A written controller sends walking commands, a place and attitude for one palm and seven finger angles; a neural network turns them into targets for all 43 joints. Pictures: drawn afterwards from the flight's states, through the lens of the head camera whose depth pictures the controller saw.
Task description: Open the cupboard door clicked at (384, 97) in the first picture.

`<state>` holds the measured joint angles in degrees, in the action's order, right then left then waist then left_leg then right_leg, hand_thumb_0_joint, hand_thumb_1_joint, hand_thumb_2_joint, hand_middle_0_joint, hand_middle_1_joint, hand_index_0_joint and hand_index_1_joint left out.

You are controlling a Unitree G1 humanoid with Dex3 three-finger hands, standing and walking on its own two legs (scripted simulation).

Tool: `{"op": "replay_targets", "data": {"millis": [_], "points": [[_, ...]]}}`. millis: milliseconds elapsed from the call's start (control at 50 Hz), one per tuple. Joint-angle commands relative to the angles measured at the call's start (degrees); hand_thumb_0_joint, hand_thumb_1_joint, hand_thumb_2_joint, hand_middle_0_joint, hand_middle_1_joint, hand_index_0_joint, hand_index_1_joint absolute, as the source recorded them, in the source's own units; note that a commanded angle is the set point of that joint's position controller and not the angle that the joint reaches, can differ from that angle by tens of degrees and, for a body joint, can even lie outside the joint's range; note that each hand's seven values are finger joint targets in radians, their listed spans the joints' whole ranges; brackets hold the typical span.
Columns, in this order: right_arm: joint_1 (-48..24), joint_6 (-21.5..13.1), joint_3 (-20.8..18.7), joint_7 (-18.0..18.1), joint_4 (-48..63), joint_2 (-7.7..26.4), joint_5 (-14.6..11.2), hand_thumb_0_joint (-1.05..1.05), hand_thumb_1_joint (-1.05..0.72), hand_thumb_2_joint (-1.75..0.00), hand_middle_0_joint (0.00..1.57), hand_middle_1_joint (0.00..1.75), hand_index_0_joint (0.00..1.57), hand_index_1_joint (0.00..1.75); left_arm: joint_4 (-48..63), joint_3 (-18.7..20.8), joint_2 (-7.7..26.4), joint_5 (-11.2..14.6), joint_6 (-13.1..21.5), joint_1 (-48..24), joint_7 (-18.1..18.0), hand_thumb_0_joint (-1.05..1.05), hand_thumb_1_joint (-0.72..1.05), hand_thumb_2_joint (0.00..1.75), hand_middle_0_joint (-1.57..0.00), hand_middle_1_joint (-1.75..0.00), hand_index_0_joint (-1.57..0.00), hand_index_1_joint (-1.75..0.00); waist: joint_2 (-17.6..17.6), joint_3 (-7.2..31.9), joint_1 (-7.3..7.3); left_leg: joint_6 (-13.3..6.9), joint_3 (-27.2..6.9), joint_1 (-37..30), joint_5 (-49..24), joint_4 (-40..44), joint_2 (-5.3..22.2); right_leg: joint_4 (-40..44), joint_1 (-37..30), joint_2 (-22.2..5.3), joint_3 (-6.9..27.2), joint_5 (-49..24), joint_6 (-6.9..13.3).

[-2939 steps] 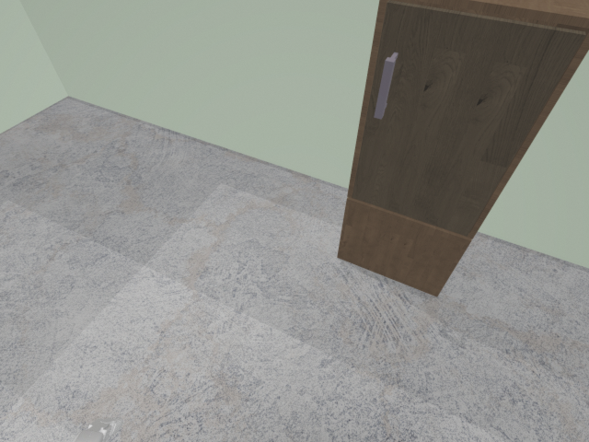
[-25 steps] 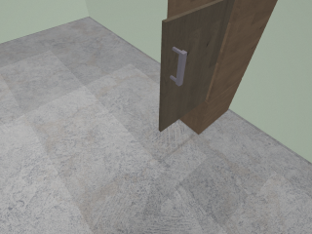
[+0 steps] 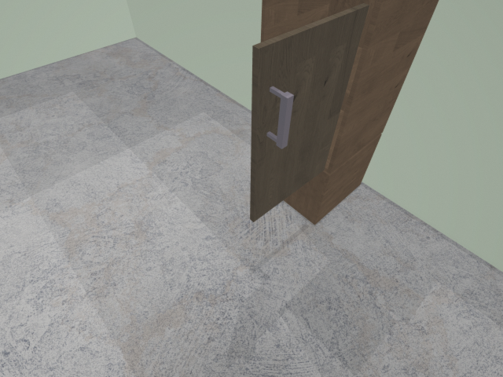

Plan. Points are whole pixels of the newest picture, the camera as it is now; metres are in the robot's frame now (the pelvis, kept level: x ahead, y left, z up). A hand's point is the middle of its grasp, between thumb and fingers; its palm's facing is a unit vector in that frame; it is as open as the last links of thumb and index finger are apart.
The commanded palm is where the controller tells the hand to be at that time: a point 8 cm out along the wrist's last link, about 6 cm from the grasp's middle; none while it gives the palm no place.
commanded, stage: let the arm hang, fingers relaxed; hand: left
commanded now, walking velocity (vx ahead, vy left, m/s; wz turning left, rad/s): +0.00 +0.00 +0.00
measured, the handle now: (278, 118) +0.66 -0.02 +0.04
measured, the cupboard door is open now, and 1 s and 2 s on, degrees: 89 89 89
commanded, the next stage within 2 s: look to check the result in 0.06 s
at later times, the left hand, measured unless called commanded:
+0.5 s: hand out of the picture +0.00 +0.17 -0.17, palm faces +0.05 -0.98 -0.18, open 7.4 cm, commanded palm none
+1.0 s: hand out of the picture +0.02 +0.17 -0.17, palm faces +0.04 -0.98 -0.18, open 7.4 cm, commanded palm none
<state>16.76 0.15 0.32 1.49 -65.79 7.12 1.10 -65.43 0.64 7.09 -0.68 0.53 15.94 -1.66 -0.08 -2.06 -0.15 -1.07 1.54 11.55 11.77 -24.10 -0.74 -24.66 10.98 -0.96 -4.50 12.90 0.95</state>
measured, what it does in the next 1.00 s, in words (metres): stands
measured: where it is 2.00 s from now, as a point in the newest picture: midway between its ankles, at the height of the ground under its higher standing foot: outside the picture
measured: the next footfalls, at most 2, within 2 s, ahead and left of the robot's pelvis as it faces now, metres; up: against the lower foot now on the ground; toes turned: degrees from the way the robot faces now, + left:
none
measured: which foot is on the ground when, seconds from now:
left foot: down 0.00-1.00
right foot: down 0.00-1.00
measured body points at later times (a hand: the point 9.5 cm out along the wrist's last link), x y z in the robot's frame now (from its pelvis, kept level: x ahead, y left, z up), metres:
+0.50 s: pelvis +0.02 +0.00 +0.00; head +0.03 +0.00 +0.45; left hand +0.00 +0.22 -0.16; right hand +0.01 -0.21 -0.16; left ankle +0.01 +0.11 -0.74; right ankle +0.01 -0.11 -0.74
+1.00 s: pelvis +0.02 +0.00 +0.00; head +0.04 +0.00 +0.45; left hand +0.02 +0.22 -0.16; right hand +0.02 -0.22 -0.16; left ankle +0.01 +0.11 -0.74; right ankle +0.01 -0.11 -0.74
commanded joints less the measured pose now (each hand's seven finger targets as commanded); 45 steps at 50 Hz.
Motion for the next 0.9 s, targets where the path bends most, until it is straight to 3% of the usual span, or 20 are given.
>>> {"op": "replay_targets", "data": {"millis": [0, 340, 880], "points": [[4.1, -0.5, -0.5, 0.6, 1.1, 4.6, 0.0, 0.0, -0.9, -0.9, 0.2, 0.3, 0.2, 0.3, 0.8, 1.2, 5.9, 0.2, 0.6, 5.1, -0.4, 0.0, 0.9, 0.9, -0.2, -0.3, -0.2, -0.3, -0.5, -1.2, 0.09, -0.6, -5.1, 0.9, -4.8, 4.5, 5.6, 5.7, -0.4, -5.7, 5.6, -2.2, 1.2], [3.1, -0.7, -0.5, 0.8, 0.6, 5.6, 0.0, 0.0, -0.9, -0.9, 0.2, 0.3, 0.2, 0.3, 0.3, 1.0, 5.8, 0.2, 0.7, 4.8, -0.4, 0.0, 0.9, 0.9, -0.2, -0.3, -0.2, -0.3, 0.5, -2.7, -0.13, -0.5, -5.0, -0.4, -6.6, 5.5, 5.8, 6.2, -0.8, -5.7, 5.2, -4.0, 0.9], [1.8, -1.0, -0.5, 0.9, 0.5, 6.9, 0.0, 0.0, -0.9, -0.9, 0.2, 0.3, 0.2, 0.3, 0.5, 1.1, 7.0, 0.2, 1.0, 3.6, -0.3, 0.0, 0.9, 0.9, -0.2, -0.3, -0.2, -0.3, 0.2, -1.5, -0.05, -0.5, -5.1, -2.1, -9.0, 6.1, 6.0, 6.9, -2.8, -5.8, 5.3, -6.7, 0.9]]}}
